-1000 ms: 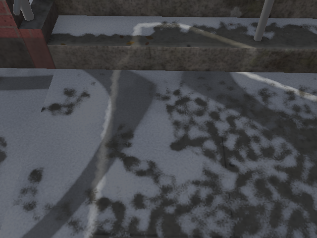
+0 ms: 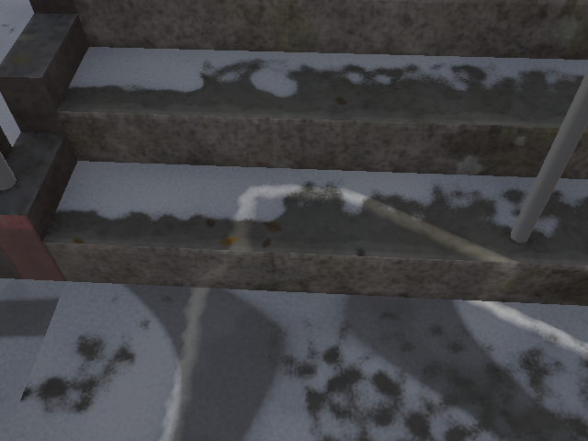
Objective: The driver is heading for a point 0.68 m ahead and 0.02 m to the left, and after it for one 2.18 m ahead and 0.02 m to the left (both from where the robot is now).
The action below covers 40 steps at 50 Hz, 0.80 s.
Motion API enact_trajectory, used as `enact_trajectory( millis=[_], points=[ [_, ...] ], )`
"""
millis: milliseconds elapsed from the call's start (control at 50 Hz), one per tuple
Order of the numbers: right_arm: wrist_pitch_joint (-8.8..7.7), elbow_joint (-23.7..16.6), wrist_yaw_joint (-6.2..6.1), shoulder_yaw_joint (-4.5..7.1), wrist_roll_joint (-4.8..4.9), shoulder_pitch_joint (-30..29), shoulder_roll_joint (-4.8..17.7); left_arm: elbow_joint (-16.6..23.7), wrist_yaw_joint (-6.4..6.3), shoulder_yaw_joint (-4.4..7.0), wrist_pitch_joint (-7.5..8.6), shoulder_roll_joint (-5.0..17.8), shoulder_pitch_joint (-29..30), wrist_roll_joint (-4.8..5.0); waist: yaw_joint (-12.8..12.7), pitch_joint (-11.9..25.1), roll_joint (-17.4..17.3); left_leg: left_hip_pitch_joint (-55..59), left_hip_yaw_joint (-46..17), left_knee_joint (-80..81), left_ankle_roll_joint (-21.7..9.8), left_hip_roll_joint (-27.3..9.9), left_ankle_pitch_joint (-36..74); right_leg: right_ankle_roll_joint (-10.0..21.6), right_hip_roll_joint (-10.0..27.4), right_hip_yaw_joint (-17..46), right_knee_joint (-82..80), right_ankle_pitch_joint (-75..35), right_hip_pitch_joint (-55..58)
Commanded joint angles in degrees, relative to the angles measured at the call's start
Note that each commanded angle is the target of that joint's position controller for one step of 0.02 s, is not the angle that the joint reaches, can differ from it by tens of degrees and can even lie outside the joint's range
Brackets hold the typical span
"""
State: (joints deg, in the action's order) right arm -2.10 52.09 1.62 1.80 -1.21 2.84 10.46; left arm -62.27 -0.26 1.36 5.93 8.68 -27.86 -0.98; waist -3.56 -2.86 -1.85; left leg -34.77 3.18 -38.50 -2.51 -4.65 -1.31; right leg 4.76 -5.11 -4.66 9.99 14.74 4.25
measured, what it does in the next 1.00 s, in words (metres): walks ahead: left foot, then right foot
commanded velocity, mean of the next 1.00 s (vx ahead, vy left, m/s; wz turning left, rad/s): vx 0.49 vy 0.00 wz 0.00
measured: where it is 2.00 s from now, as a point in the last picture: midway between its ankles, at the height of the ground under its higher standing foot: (328, 390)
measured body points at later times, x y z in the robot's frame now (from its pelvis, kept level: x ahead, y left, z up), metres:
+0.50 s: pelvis +0.27 +0.04 +0.00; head +0.29 +0.05 +0.45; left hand +0.41 +0.27 -0.13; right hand +0.20 -0.19 -0.14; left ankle +0.20 +0.10 -0.74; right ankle +0.42 -0.11 -0.69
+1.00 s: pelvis +0.50 +0.00 +0.01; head +0.53 -0.01 +0.45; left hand +0.48 +0.24 -0.14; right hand +0.62 -0.23 -0.14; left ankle +0.60 +0.14 -0.70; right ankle +0.48 -0.07 -0.74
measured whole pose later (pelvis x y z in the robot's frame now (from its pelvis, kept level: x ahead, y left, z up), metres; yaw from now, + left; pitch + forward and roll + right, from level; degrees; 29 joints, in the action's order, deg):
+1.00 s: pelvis +0.50 +0.00 +0.01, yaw +0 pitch +0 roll -1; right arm -3.6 55.8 0.2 1.8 -1.7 6.6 11.4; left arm -61.6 0.0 1.6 6.2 10.1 -21.1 -1.0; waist -1.4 -2.5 -2.2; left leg -30.6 1.1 -44.2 -0.9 -4.5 -10.0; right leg 4.8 -4.0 -5.3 14.9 10.2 -5.2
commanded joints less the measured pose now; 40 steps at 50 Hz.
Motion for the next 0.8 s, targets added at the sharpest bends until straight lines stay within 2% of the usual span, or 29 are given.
enact_trajectory(
  millis=[20,60,80,100,120,140,160,180,200,220,240,260,300,360,400,460,500,560,600,620,640,660,680,700,720,740,760,780,800],
  points=[
    [-1.20,-5.1,-0.09,0.51,0.06,-6.5,3.4,0.3,-0.72,1.36,0.19,8.0,-4.8,-0.48,0.3,-4.2,6.0,-2.6,1.2,3.9,-1.5,1.6,-2.5,6.9,17.9,7.6,0.5,-31.6,2.4],
    [-1.77,-4.7,-0.34,0.89,0.06,-4.0,4.0,0.3,-1.03,1.60,0.08,8.8,-3.1,-0.67,2.4,-3.1,6.2,2.9,2.1,6.7,-3.4,3.5,-6.8,6.0,18.3,6.4,5.0,-41.6,3.5],
    [-2.08,-3.4,-0.71,1.36,0.02,0.3,4.6,0.4,-1.10,1.78,0.00,9.4,-2.1,-0.70,4.2,-0.9,6.6,9.0,2.8,8.0,-4.4,5.4,-8.7,5.3,17.9,5.7,10.0,-49.1,3.2],
    [-2.55,-0.6,-1.15,2.04,-0.15,8.4,5.4,0.5,-1.00,1.87,-0.24,9.7,-1.0,-0.48,7.7,3.1,5.5,18.4,3.8,11.6,-5.6,7.3,-7.0,4.3,16.4,4.3,19.1,-52.3,1.7],
    [-3.21,2.3,-1.79,3.16,-1.00,17.9,8.2,1.3,-0.87,1.62,-0.08,9.2,-0.1,-0.06,11.3,8.9,3.9,32.9,-0.3,12.7,-7.5,3.6,-6.8,3.3,14.4,3.2,30.7,-43.2,-6.6],
    [-3.45,3.4,-2.33,4.67,-2.51,26.3,14.0,3.5,-0.29,0.52,0.01,5.0,-2.3,1.93,12.2,16.9,-5.5,49.7,-22.1,14.9,-12.7,-12.7,-14.2,0.9,8.0,-0.7,51.5,-18.1,-24.2],
    [-2.51,3.5,-1.54,5.07,-1.08,24.7,14.7,3.0,-0.02,1.42,-0.07,6.2,-4.7,2.01,9.9,19.9,-10.1,52.9,-42.6,23.0,-17.2,-19.8,-14.8,0.7,0.7,3.6,64.9,14.2,-35.9],
    [-2.18,2.5,-1.21,4.41,0.31,17.7,12.2,3.9,-0.08,2.08,-0.42,8.4,0.2,0.86,7.2,11.1,-3.5,45.2,-34.8,24.1,-15.3,-17.2,-18.0,1.4,5.2,7.4,66.6,9.4,-40.1],
    [-2.49,1.7,-0.93,3.37,0.65,13.2,8.4,5.0,0.28,1.90,-0.17,7.5,4.5,0.42,6.3,5.1,-0.2,36.8,-27.6,26.3,-13.8,-15.1,-15.7,1.2,7.3,7.4,63.9,4.8,-39.9],
    [-2.90,2.0,-0.88,2.63,0.45,11.3,6.0,5.1,0.49,1.82,-0.33,6.1,5.9,0.24,4.4,1.6,0.9,30.9,-22.1,28.3,-11.5,-12.1,-11.7,1.0,9.1,7.1,60.1,2.2,-37.8],
    [-3.37,2.9,-1.25,2.02,0.40,11.4,4.2,5.3,0.58,1.89,-0.99,5.7,6.0,-0.53,2.8,0.1,-0.2,27.1,-18.0,29.3,-9.6,-9.8,-7.5,0.5,10.2,7.0,57.1,1.2,-35.4],
    [-3.79,3.8,-1.49,1.66,0.36,12.4,3.5,4.8,0.87,1.69,-1.77,4.5,4.7,-1.02,1.9,0.3,-0.6,25.4,-14.9,29.9,-8.7,-8.4,-4.4,-0.1,10.5,6.6,55.7,0.6,-33.1],
    [-4.69,5.5,-1.51,1.64,0.69,15.7,4.8,5.2,1.46,1.79,-2.68,4.3,5.5,-1.23,1.1,0.3,-1.1,24.8,-11.8,30.4,-8.7,-7.1,1.2,-0.9,10.6,5.5,53.8,-1.4,-33.4],
    [-4.93,6.3,-1.44,1.75,0.70,18.5,6.5,7.7,1.84,1.90,-3.41,5.4,12.7,-1.11,1.9,-1.3,-1.0,26.0,-9.5,32.5,-8.6,-6.3,1.5,-2.5,11.7,4.2,48.5,-6.8,-39.0],
    [-4.77,6.8,-1.49,1.51,0.67,20.8,6.3,9.5,1.92,1.86,-3.45,6.0,18.0,-0.77,3.2,-2.3,-1.0,28.0,-8.7,33.1,-8.4,-5.8,2.9,-3.4,11.9,3.4,43.1,-10.1,-41.9],
    [-4.87,7.3,-1.52,1.40,0.44,23.1,6.5,11.8,2.22,1.30,-3.26,5.2,24.5,-0.33,4.9,-2.5,-1.6,29.7,-5.9,32.2,-7.1,-4.5,8.2,-4.1,10.4,1.6,32.6,-14.4,-39.8],
    [-4.94,8.0,-1.86,1.32,0.51,25.1,6.5,12.5,1.93,0.99,-3.05,4.8,27.6,-0.15,6.0,-2.6,-2.0,32.2,-5.1,31.2,-6.8,-4.8,12.3,-3.8,9.1,0.6,27.8,-15.4,-38.6],
    [-4.81,9.0,-2.35,1.47,0.05,26.6,7.0,13.7,1.57,0.90,-2.50,5.5,30.2,-0.08,6.4,-2.7,-2.6,37.4,-5.1,28.4,-7.5,-6.4,17.3,-2.2,8.2,0.2,23.5,-12.4,-38.0],
    [-4.64,9.2,-2.70,1.70,-0.16,25.8,7.6,13.9,1.32,1.18,-1.95,6.4,29.0,-0.21,5.1,-2.0,-2.7,40.0,-5.1,24.7,-7.6,-7.7,24.4,-0.3,7.1,0.1,21.1,-7.9,-35.4],
    [-4.41,9.3,-2.71,1.53,0.00,25.5,7.4,13.0,1.07,1.47,-1.54,6.7,26.1,-0.24,3.9,-0.7,-2.7,41.0,-4.8,20.9,-7.6,-8.2,33.0,1.0,5.5,-0.9,20.4,-5.2,-31.9],
    [-4.35,9.1,-2.76,1.67,-0.01,24.3,8.1,11.4,0.67,1.96,-0.91,7.7,20.9,-0.24,1.4,2.1,-2.4,41.4,-4.4,14.4,-7.0,-7.6,38.5,2.3,4.0,-1.2,17.3,-4.6,-26.0],
    [-4.19,8.7,-2.66,1.47,0.27,22.9,8.0,8.2,0.15,2.67,-0.16,8.9,11.7,-0.78,-2.5,7.1,-0.7,37.8,-2.5,4.3,-5.9,-5.4,36.5,3.9,4.0,-0.8,13.9,-8.2,-14.3],
    [-4.61,6.2,-2.38,0.38,1.54,21.6,5.5,6.5,-0.66,3.73,0.55,12.8,3.0,-2.56,-5.1,13.6,4.0,23.7,-0.4,-10.7,-4.0,-1.9,22.1,7.5,15.1,11.5,13.7,-10.4,2.3],
    [-4.40,6.0,-2.12,-0.16,3.20,27.2,1.9,5.6,-0.28,5.41,0.11,18.1,-0.5,-2.93,-3.0,18.9,16.4,5.3,2.6,-31.4,-2.0,8.9,-22.3,15.9,30.0,36.1,9.3,-14.5,14.3],
    [-3.93,6.7,-2.34,1.40,1.08,23.6,7.4,6.2,0.32,4.93,-0.65,15.2,4.7,-0.64,-0.8,15.8,7.3,1.5,-5.6,-34.8,-3.3,5.8,-25.1,13.7,27.2,36.0,6.9,-8.9,9.3],
    [-4.02,5.6,-1.96,1.34,0.55,20.0,6.5,7.5,0.66,3.99,-0.72,12.1,11.0,0.12,1.2,8.5,5.5,0.5,-5.9,-33.3,-3.6,3.4,-20.3,11.9,25.2,28.4,4.7,-6.1,1.0],
    [-4.01,5.5,-1.71,1.10,0.38,17.9,5.2,7.8,0.90,3.15,-0.48,9.0,13.7,0.16,2.4,4.6,3.4,1.7,-5.7,-30.3,-3.4,1.5,-17.1,10.0,22.7,23.8,1.9,-7.4,-4.9],
    [-3.51,5.4,-1.51,1.20,-0.20,17.1,4.7,7.2,0.71,2.54,-0.18,7.3,13.9,0.30,3.5,2.1,3.9,3.3,-5.3,-27.8,-2.8,0.5,-15.7,8.3,20.6,20.0,0.3,-10.7,-8.8],
    [-2.82,5.6,-1.20,1.03,-0.80,17.8,3.7,6.2,0.47,1.99,0.08,5.9,13.5,0.39,4.8,1.8,4.6,5.7,-5.0,-25.8,-2.1,-0.1,-14.7,7.1,18.7,16.5,-0.6,-14.0,-11.4]
  ],
)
